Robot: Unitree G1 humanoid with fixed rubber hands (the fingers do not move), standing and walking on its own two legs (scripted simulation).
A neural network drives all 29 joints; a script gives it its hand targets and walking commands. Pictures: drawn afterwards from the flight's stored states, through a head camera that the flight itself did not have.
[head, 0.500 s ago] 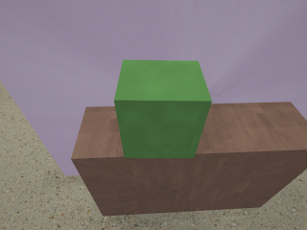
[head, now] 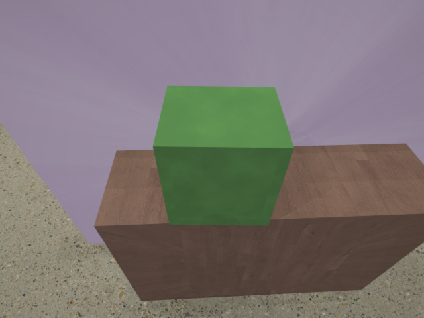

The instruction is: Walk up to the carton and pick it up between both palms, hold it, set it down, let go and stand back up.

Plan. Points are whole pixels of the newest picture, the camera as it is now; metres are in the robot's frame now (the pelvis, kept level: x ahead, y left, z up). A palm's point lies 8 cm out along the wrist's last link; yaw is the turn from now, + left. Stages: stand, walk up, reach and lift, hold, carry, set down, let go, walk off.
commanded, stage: stand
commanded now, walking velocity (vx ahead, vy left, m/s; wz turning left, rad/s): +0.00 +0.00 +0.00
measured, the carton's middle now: (219, 158) +0.48 -0.01 +0.02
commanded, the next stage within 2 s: none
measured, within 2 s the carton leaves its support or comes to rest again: neither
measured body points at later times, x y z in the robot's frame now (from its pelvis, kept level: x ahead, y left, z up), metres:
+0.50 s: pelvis +0.00 +0.00 +0.00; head +0.00 -0.01 +0.45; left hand +0.01 +0.24 -0.14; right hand +0.01 -0.25 -0.15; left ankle +0.02 +0.10 -0.74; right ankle +0.00 -0.12 -0.74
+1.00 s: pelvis +0.00 -0.01 +0.00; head +0.00 -0.01 +0.45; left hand +0.00 +0.23 -0.15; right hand +0.01 -0.25 -0.15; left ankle +0.02 +0.10 -0.74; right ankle +0.00 -0.12 -0.74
